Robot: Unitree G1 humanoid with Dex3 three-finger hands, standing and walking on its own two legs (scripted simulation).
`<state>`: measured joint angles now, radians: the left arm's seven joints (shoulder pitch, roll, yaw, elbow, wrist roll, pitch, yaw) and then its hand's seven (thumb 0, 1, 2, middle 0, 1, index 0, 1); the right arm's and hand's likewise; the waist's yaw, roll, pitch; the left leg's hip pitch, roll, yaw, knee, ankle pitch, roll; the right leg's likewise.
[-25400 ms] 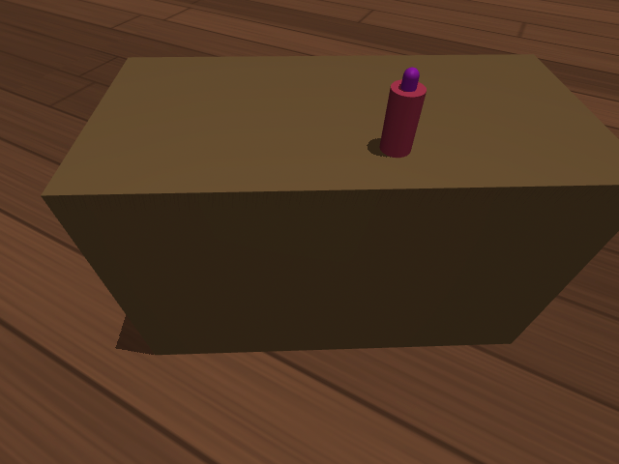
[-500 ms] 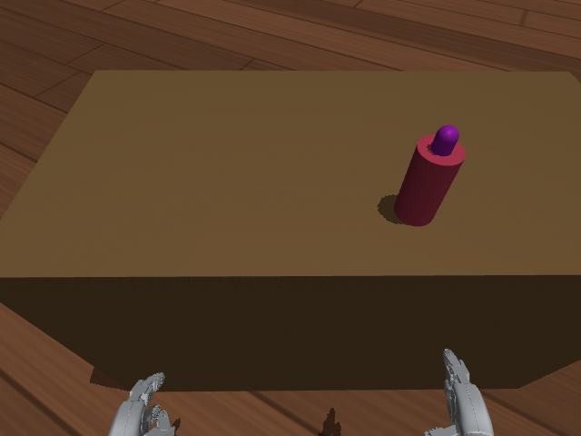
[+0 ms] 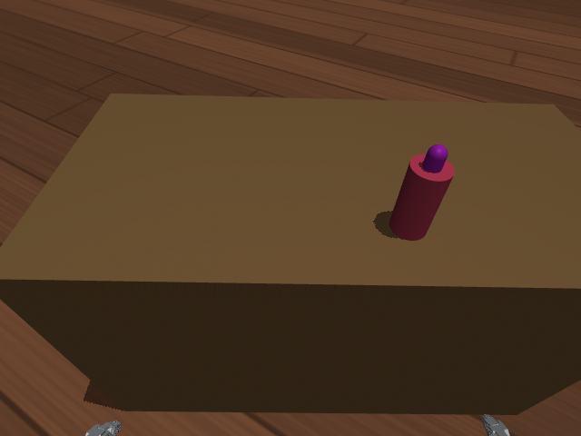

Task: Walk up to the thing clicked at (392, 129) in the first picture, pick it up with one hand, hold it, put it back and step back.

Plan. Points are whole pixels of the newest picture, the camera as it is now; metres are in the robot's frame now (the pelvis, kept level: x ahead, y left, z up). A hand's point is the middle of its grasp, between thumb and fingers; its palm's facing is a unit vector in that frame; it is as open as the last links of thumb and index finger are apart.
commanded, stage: home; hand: right
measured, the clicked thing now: (422, 190) +0.48 -0.22 +0.08
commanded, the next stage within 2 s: stand in 1.54 s
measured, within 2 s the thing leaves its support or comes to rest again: neither
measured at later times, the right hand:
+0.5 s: hand out of the picture +0.01 -0.26 -0.14, palm faces -0.05 +0.93 -0.36, open 17.5 cm
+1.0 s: hand out of the picture +0.07 -0.25 -0.14, palm faces -0.04 +0.93 -0.37, open 17.4 cm
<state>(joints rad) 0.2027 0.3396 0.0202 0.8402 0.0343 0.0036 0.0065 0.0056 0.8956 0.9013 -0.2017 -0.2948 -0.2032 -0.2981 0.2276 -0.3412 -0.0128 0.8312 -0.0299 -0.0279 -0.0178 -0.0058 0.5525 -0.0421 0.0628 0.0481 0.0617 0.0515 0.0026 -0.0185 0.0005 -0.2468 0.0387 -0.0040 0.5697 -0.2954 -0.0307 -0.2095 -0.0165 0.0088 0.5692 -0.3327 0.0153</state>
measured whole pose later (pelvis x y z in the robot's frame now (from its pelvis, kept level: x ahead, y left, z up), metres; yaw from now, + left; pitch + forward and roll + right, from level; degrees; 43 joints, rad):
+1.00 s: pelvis -0.01 +0.01 +0.02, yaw +0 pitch -3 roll +0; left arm 0.13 0.36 -0.01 1.13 0.01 0.00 0.00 0.00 0.90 0.90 -0.20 -0.30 -0.20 -0.30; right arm 0.12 -0.35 0.02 1.12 -0.01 -0.01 0.00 0.00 0.54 -0.05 0.06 0.05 0.06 0.05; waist 0.00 -0.01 0.04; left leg -0.14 0.03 -0.01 0.37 -0.18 -0.02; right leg -0.09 -0.03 0.00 0.34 -0.21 0.03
